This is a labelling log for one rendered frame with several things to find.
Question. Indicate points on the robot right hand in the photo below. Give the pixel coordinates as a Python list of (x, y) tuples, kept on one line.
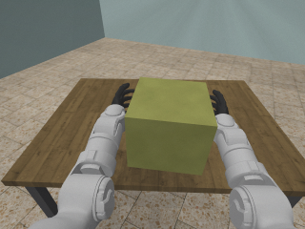
[(220, 105)]

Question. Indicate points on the table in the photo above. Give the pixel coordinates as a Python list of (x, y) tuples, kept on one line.
[(50, 157)]

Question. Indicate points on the robot right upper arm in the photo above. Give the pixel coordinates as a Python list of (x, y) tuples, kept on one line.
[(260, 207)]

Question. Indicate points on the robot left upper arm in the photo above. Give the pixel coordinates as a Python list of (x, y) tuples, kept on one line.
[(84, 201)]

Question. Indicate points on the robot left hand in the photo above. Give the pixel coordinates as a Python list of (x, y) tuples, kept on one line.
[(119, 97)]

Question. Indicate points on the carton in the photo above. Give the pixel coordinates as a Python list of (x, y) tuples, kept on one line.
[(170, 126)]

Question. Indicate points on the left robot forearm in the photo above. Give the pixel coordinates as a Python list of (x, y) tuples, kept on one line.
[(99, 157)]

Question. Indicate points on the right robot forearm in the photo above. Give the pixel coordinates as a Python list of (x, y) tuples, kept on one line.
[(237, 154)]

